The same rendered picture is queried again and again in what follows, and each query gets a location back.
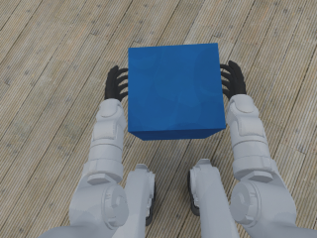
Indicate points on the robot left upper arm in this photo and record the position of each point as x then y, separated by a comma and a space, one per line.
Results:
95, 211

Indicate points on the robot right hand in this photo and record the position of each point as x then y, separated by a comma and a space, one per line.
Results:
236, 84

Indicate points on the robot right shin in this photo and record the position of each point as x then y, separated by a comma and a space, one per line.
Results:
203, 162

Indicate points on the robot left forearm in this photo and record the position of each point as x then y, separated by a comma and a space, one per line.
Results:
104, 163

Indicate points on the robot left hand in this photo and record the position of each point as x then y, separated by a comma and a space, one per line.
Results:
112, 88

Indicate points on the robot right forearm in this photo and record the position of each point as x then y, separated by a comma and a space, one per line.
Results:
252, 159

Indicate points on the robot right foot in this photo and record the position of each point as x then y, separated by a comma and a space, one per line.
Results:
194, 208

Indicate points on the carton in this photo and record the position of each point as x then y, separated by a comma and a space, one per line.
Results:
175, 92

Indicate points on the robot right upper arm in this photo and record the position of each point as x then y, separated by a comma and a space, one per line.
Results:
266, 210

